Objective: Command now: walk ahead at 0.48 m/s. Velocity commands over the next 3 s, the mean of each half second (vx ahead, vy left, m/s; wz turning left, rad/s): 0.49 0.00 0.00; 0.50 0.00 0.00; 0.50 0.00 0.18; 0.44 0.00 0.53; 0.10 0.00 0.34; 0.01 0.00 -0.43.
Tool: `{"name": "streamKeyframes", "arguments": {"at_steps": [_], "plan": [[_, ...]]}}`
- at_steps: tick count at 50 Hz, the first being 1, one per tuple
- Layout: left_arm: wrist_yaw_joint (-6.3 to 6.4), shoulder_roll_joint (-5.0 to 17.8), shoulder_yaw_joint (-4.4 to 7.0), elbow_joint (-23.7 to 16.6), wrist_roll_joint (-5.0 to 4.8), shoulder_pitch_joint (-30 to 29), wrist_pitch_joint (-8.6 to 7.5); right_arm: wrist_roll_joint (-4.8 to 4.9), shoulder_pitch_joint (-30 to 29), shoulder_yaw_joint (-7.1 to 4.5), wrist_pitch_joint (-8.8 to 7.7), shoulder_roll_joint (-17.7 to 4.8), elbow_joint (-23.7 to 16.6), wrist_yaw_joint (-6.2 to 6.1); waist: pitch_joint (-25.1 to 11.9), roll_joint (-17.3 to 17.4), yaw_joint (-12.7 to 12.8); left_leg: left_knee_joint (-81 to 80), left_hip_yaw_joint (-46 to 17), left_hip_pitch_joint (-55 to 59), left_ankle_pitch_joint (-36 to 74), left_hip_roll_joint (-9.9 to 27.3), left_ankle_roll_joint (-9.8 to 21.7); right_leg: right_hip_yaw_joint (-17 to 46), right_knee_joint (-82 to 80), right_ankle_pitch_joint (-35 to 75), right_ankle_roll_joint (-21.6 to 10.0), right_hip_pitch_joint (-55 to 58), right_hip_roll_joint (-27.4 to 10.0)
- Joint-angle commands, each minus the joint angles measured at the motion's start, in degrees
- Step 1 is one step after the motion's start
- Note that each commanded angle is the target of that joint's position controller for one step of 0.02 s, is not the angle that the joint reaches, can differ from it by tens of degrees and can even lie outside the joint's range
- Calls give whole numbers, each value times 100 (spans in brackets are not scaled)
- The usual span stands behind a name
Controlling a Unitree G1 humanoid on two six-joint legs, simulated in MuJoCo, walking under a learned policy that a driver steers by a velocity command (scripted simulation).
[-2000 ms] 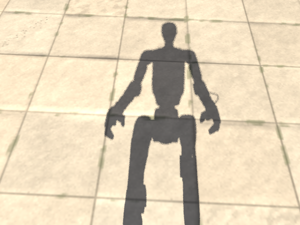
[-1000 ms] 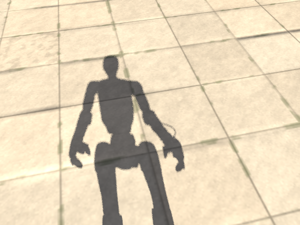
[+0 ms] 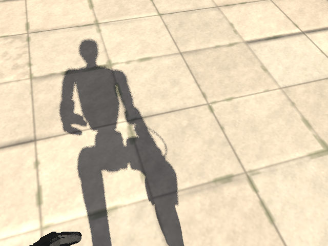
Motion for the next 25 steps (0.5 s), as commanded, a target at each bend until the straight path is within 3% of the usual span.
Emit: {"name": "streamKeyframes", "arguments": {"at_steps": [1,3,4,5,6,7,8,9,10,11,13,15,19,22,25], "plan": [[-110,376,29,-628,-27,-950,-152,35,258,-225,41,-1013,-115,-40,600,643,151,155,-509,-103,3239,1699,644,-93,-326,-234,-200,-189,129],[-107,658,154,-543,-13,-414,-165,20,116,-289,88,-1175,-188,-57,88,890,537,904,-447,125,5275,1740,541,-276,-311,-617,-394,722,441],[-70,872,276,-325,-17,395,-155,-2,19,-297,138,-1188,-227,-58,-428,985,968,1802,-315,36,6122,1616,443,-400,-360,-615,-561,1729,620],[-4,1110,400,-13,-1,1475,-125,-33,-84,-263,154,-1123,-317,-53,-1066,975,1444,3037,-238,-821,5784,1410,285,-126,-237,-432,-790,3385,379],[52,1615,524,172,155,2450,-100,-85,365,-107,80,-596,-473,14,-2091,-41,1383,5209,-91,-3064,3321,729,-31,2047,-88,-942,-1567,5886,-1141],[53,1341,431,295,113,2633,-51,25,556,8,-74,-249,-362,67,-2806,-1000,1254,6818,-621,-4225,-1280,-143,-178,4388,-1185,-1888,-2116,6542,-2018],[41,996,306,267,44,2129,-65,196,-70,-163,-218,-845,-552,91,-1876,-679,1298,7309,-1057,-4845,-1263,216,-10,3924,-1528,-2329,-1786,5777,-1725],[52,782,239,149,61,1591,-93,313,-590,-212,-292,-1017,-739,81,-1056,-428,1129,7201,-854,-4978,-816,523,83,2997,-1711,-2077,-1575,4776,-1531],[17,605,174,122,111,1196,-153,280,-802,-229,-300,-950,-779,37,-514,33,886,6764,-713,-4774,-364,792,80,2338,-1954,-1546,-1436,3774,-1293],[-4,431,123,115,167,992,-212,182,-763,-290,-241,-922,-755,-10,-333,9,660,6376,-719,-4396,-91,993,67,1863,-2103,-1159,-1294,3158,-1066],[-35,409,105,191,182,951,-231,121,-479,-265,-88,-589,-723,-31,-221,-134,404,6010,-705,-3916,23,1130,-2,1451,-2402,-1034,-1289,2458,-896],[16,598,136,302,162,1116,-245,91,-709,-264,1,-541,-865,-49,3,-140,358,5535,-616,-4082,217,1225,-139,1178,-2646,-912,-1366,2116,-880],[183,850,191,408,151,1521,-211,5,-1629,-265,-15,-609,-1210,-19,180,-46,571,3986,-493,-4540,1636,1204,-333,719,-2749,-559,-1227,2303,-701],[222,939,208,515,83,1912,-181,45,-2302,-192,-57,-498,-1373,53,206,-24,821,2945,-219,-4204,2347,928,-347,400,-2689,-470,-1058,2454,-575],[229,977,228,681,24,2291,-108,98,-2742,-163,-69,-551,-1558,144,278,-51,951,2463,-276,-4337,2222,843,-270,458,-2423,-503,-1011,3112,-829]]}}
